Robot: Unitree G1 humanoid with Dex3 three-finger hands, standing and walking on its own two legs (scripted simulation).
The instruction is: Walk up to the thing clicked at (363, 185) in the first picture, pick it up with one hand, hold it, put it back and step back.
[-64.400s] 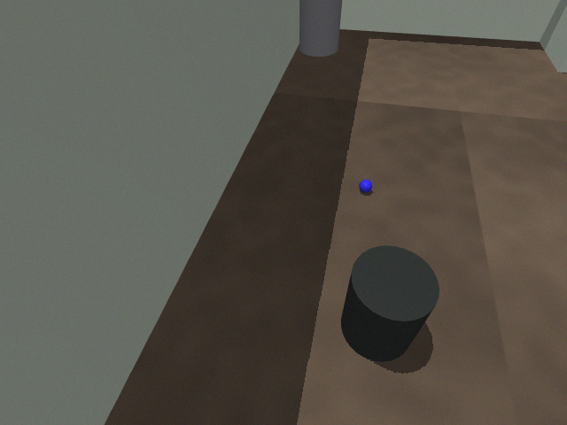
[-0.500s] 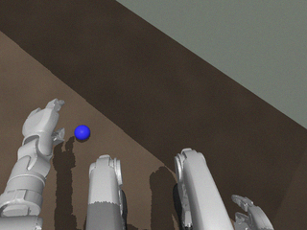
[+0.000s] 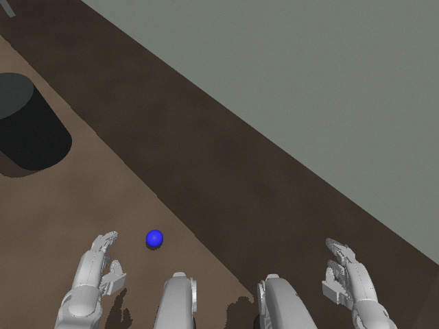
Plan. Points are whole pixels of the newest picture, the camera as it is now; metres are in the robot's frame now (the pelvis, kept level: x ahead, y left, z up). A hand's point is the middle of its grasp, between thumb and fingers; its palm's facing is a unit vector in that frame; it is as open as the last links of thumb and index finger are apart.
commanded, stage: home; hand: left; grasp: from above
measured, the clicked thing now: (154, 238) +0.45 +0.25 -0.58
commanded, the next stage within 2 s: none
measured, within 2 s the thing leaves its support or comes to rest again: neither
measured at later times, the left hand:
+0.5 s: hand (103, 286) +0.20 +0.18 +0.05, palm faces +0.10 -0.97 -0.21, open 7.4 cm
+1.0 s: hand (107, 293) +0.20 +0.18 +0.05, palm faces +0.09 -0.97 -0.21, open 7.4 cm
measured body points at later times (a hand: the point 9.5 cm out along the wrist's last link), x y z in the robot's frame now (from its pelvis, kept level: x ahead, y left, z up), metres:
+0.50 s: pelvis +0.05 +0.00 +0.10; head +0.07 +0.00 +0.55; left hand +0.20 +0.24 +0.07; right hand +0.22 -0.24 +0.04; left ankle +0.06 +0.12 -0.58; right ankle +0.04 -0.14 -0.58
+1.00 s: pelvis +0.04 -0.01 +0.10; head +0.06 +0.00 +0.55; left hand +0.19 +0.23 +0.07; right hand +0.21 -0.24 +0.03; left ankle +0.06 +0.12 -0.58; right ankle +0.04 -0.14 -0.58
